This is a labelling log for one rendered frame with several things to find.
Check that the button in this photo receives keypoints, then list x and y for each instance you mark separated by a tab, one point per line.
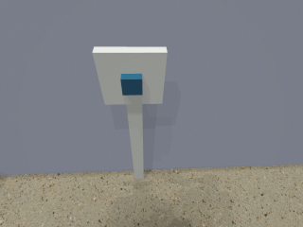
131	84

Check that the panel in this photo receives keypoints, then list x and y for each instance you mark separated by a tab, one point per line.
151	62

